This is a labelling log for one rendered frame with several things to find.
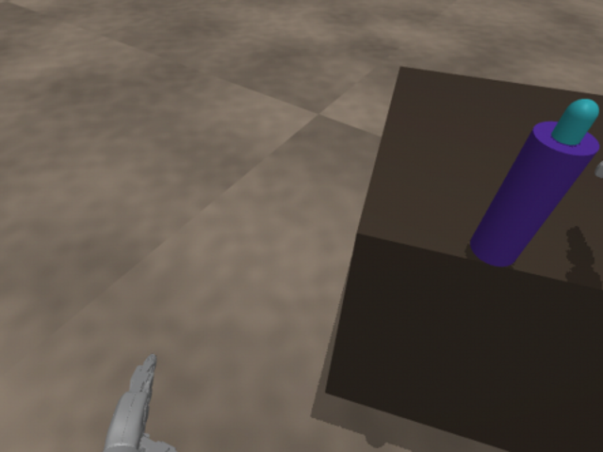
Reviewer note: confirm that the left robot hand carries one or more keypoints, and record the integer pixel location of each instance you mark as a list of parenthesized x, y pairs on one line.
[(127, 426)]

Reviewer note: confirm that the bottle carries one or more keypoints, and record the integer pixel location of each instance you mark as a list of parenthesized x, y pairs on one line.
[(551, 160)]

